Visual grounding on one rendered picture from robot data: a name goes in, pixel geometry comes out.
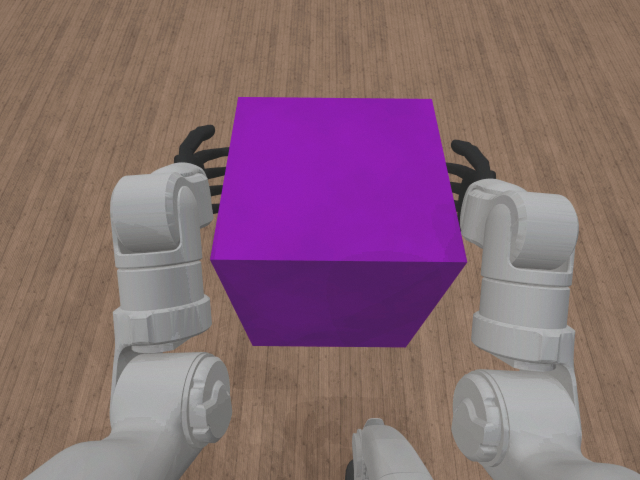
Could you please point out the right robot upper arm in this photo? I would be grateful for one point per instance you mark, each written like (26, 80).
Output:
(522, 425)

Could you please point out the left robot forearm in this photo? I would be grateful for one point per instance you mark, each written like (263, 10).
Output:
(156, 220)

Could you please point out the right robot forearm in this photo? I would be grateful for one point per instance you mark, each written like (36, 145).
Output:
(528, 241)

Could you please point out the robot right thigh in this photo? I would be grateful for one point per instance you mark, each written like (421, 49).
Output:
(380, 452)

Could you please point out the left robot upper arm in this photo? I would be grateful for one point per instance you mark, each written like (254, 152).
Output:
(166, 407)

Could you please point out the left robot hand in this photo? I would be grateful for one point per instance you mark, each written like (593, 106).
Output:
(187, 155)

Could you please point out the right robot hand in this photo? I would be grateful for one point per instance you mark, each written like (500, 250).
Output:
(468, 175)

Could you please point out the carton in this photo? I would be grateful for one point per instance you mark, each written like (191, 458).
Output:
(337, 225)

